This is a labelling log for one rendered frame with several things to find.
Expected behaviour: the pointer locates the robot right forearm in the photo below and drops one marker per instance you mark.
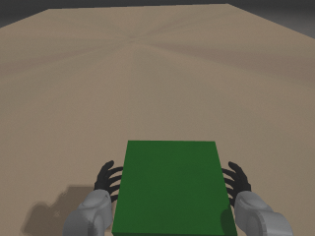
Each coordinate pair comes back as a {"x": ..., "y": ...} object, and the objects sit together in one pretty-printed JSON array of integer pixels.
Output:
[{"x": 255, "y": 218}]

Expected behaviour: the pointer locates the left robot hand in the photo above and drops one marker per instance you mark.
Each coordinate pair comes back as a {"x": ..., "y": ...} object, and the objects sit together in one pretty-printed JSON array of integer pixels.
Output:
[{"x": 103, "y": 181}]

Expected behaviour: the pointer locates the right robot hand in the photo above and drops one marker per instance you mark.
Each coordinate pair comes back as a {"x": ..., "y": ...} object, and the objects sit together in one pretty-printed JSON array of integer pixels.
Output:
[{"x": 240, "y": 183}]

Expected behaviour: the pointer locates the carton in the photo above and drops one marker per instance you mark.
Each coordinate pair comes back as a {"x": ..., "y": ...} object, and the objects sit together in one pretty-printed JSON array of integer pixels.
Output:
[{"x": 172, "y": 188}]

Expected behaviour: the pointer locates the robot left forearm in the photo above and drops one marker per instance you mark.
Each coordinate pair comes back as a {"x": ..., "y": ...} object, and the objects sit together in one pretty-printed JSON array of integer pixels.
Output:
[{"x": 91, "y": 217}]

